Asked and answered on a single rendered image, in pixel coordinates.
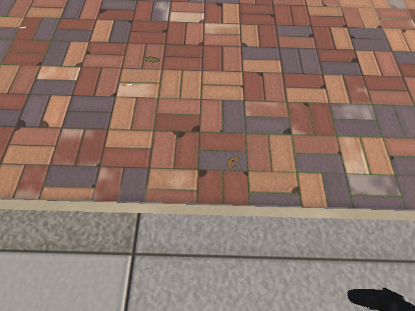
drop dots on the right robot hand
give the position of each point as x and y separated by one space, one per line
381 300

